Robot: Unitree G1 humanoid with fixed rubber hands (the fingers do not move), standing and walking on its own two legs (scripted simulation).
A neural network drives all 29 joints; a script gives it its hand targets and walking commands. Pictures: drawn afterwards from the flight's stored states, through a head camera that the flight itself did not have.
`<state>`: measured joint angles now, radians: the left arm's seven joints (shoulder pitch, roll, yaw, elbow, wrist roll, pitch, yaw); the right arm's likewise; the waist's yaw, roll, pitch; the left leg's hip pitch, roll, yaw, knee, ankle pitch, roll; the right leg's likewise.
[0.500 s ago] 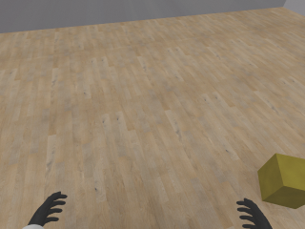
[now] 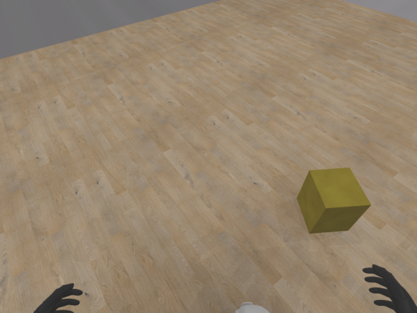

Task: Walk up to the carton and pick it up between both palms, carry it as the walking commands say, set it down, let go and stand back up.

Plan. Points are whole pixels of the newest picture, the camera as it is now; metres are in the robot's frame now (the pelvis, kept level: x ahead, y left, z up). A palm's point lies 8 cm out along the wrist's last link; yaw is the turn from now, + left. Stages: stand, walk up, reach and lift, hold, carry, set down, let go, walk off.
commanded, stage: walk up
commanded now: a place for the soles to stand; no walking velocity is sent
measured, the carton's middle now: (329, 201) +0.73 -0.57 -0.61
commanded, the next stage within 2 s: none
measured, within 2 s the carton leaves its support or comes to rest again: neither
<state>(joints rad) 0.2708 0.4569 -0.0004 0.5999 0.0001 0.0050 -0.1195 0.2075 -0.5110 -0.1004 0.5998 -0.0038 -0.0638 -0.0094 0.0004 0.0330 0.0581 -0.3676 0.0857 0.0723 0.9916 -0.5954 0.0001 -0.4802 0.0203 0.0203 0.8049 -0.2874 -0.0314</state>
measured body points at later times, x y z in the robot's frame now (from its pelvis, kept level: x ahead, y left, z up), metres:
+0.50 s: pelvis +0.10 -0.08 +0.01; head +0.11 -0.08 +0.46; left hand +0.30 +0.18 -0.07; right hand +0.11 -0.44 -0.05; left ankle +0.11 +0.06 -0.67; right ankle +0.13 -0.21 -0.70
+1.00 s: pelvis +0.21 -0.15 +0.01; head +0.21 -0.17 +0.45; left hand +0.44 +0.09 -0.06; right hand +0.17 -0.51 -0.06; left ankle +0.27 -0.03 -0.66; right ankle +0.20 -0.29 -0.70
